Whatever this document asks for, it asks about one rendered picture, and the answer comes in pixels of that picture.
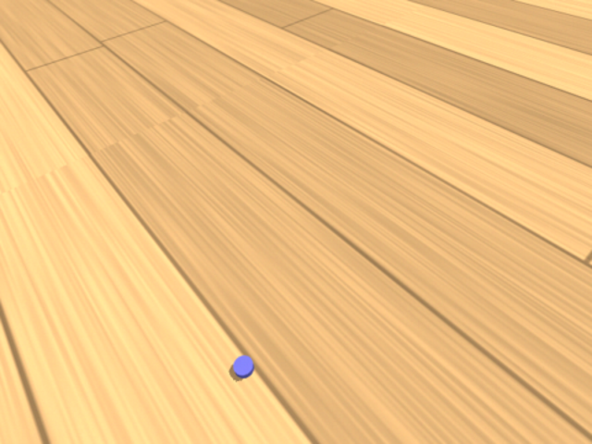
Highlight tin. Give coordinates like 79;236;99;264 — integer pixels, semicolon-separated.
233;355;254;378

